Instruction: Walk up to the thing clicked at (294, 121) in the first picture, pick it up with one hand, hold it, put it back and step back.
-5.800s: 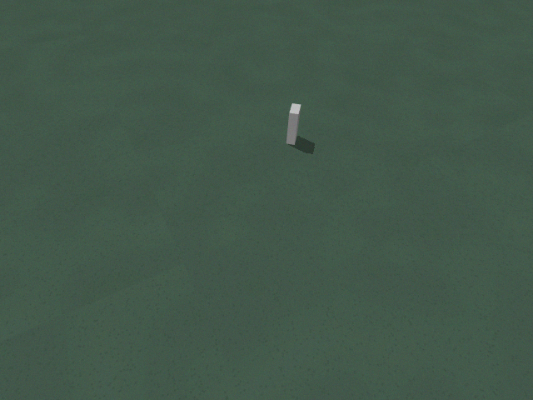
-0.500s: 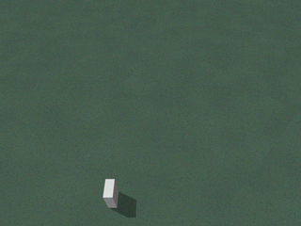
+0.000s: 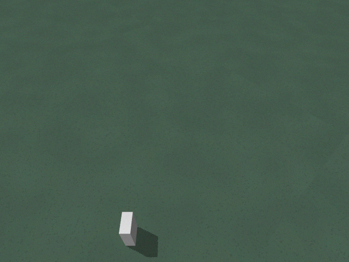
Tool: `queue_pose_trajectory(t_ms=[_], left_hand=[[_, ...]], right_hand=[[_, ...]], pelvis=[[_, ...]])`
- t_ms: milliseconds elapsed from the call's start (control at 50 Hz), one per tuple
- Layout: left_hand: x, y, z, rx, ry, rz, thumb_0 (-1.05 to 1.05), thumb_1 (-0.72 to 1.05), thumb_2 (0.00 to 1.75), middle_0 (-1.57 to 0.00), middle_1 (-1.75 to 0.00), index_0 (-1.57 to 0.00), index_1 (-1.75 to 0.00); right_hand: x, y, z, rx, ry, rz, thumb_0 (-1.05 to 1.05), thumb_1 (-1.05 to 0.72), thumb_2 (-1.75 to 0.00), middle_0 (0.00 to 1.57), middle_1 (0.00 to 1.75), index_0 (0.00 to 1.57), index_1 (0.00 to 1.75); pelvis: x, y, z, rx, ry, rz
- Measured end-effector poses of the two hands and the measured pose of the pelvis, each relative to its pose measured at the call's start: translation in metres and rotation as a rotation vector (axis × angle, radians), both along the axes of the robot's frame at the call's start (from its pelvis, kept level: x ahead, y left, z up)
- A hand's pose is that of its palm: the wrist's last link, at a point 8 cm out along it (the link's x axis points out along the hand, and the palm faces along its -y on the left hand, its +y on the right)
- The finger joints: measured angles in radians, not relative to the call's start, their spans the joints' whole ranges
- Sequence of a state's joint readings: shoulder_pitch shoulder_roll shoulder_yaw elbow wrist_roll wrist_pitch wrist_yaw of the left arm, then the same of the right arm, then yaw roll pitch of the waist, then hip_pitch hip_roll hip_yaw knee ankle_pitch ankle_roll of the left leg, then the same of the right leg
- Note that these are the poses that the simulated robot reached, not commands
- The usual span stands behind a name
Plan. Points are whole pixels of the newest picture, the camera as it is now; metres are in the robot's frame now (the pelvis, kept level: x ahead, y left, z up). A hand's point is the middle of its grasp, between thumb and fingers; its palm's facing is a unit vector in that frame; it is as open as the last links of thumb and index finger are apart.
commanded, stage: stand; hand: left
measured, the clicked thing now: (129, 229) +0.39 +0.22 -0.68
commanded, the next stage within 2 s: go down in 1.92 s
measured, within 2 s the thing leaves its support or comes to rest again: neither
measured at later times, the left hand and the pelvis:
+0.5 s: hand out of the picture +0.09 +0.25 -0.16, palm faces -0.03 -0.94 -0.34, open 7.4 cm; pelvis +0.01 -0.01 +0.00, yaw +0 degrees
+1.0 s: hand out of the picture +0.09 +0.24 -0.16, palm faces -0.03 -0.94 -0.34, open 7.4 cm; pelvis +0.01 -0.01 +0.00, yaw -1 degrees
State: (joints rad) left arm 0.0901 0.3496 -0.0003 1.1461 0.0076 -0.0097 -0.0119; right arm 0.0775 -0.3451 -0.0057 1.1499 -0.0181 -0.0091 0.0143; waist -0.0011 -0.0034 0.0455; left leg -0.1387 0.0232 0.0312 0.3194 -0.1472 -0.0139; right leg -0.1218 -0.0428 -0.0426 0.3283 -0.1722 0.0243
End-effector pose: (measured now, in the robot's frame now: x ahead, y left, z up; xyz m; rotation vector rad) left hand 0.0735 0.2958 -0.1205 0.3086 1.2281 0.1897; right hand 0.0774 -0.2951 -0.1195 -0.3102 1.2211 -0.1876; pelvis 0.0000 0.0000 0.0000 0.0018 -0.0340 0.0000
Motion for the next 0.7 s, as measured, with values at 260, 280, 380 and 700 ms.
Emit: queue_pose_trajectory(t_ms=[260,280,380,700], left_hand=[[0.004,-0.003,0.0,0.004,0.009,-0.003,0.0,0.91,0.9,-0.2,-0.3,-0.2,-0.3],[0.005,-0.004,0.001,0.004,0.008,-0.003,0.0,0.91,0.9,-0.2,-0.3,-0.2,-0.3],[0.009,-0.005,0.001,0.005,0.0,-0.007,0.0,0.91,0.9,-0.2,-0.3,-0.2,-0.3],[0.013,-0.007,0.001,0.006,0.0,-0.012,0.0,0.91,0.9,-0.2,-0.3,-0.2,-0.3]], right_hand=[[0.002,-0.005,-0.001,-0.002,0.017,-0.007,0.01,-0.91,-0.9,0.21,0.3,0.2,0.3],[0.003,-0.006,-0.001,-0.002,0.017,-0.007,0.01,-0.91,-0.9,0.21,0.3,0.2,0.3],[0.004,-0.007,-0.001,-0.003,0.015,-0.009,0.01,-0.91,-0.9,0.21,0.3,0.2,0.3],[0.004,-0.009,-0.001,-0.005,0.021,-0.011,0.01,-0.91,-0.9,0.21,0.3,0.2,0.3]], pelvis=[[0.007,-0.004,0.0,-0.001,-0.001,-0.001],[0.008,-0.004,0.0,-0.001,-0.001,-0.001],[0.009,-0.005,0.0,-0.001,-0.002,-0.001],[0.013,-0.007,0.001,-0.001,-0.001,-0.006]])
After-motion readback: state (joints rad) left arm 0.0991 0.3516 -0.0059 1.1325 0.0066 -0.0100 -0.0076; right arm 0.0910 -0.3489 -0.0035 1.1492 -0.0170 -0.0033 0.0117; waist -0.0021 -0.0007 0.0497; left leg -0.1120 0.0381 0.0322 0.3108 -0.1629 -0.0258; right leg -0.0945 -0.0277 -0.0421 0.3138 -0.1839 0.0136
